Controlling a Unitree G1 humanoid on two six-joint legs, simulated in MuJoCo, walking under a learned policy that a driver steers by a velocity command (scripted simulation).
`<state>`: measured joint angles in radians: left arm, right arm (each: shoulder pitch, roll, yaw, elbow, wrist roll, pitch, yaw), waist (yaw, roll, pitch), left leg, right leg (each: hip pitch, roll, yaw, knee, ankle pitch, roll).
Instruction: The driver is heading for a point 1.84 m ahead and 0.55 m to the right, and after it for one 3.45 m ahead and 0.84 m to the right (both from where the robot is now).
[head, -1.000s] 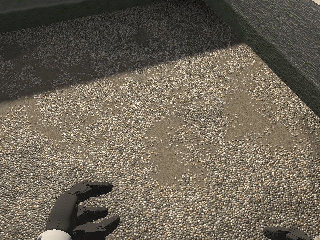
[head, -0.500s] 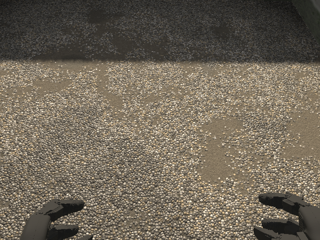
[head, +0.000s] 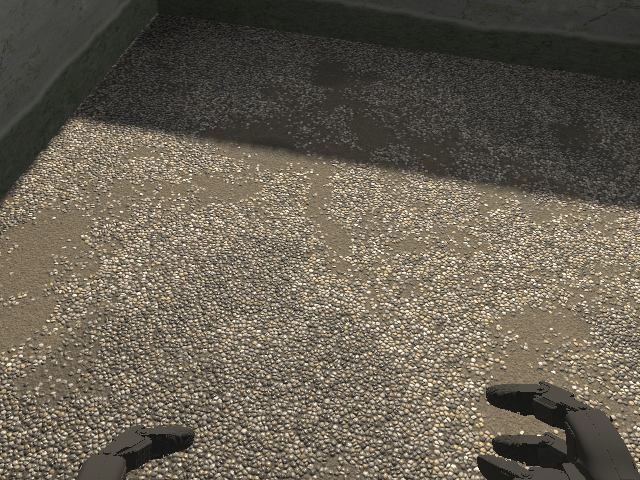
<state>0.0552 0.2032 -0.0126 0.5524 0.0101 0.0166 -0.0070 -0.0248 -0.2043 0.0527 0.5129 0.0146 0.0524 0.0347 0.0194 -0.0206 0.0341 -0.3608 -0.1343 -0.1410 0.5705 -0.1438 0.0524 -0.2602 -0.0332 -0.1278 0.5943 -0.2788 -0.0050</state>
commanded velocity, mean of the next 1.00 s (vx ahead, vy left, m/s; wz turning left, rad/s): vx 1.00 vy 0.00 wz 0.04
